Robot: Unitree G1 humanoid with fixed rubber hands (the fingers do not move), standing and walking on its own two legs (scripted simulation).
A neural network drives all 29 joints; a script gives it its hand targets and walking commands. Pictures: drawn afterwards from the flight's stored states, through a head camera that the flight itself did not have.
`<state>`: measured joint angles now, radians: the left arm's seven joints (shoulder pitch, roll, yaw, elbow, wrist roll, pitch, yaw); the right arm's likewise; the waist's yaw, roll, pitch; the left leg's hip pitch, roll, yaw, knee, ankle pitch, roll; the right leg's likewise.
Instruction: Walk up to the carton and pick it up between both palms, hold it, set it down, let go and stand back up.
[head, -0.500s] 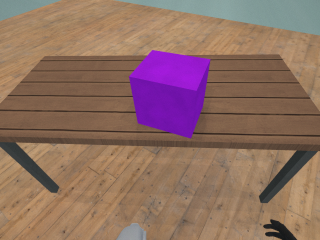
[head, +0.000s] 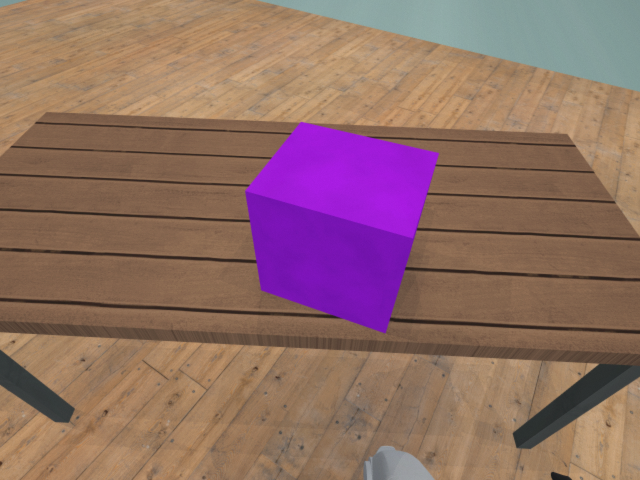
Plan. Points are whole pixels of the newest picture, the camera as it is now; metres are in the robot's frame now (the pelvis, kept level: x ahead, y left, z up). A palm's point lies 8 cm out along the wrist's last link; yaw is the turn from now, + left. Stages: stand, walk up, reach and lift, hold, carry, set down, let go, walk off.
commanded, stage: walk up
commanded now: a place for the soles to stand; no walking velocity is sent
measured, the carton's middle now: (343, 227) +0.49 -0.02 +0.02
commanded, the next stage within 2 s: none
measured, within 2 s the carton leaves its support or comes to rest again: neither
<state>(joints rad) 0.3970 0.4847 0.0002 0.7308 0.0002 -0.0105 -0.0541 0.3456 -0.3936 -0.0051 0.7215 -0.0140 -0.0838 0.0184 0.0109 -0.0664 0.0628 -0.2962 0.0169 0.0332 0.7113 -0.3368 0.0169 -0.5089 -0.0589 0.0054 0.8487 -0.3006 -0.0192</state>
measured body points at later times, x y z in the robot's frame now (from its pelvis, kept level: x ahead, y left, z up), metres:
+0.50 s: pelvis +0.01 -0.02 -0.01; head +0.04 -0.03 +0.44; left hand +0.08 +0.29 -0.11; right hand +0.11 -0.32 -0.11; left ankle +0.00 +0.11 -0.71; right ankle +0.13 -0.12 -0.71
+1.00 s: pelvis +0.03 -0.01 +0.00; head +0.04 -0.01 +0.44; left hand +0.11 +0.30 -0.11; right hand +0.15 -0.32 -0.10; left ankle +0.00 +0.11 -0.71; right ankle +0.10 -0.13 -0.71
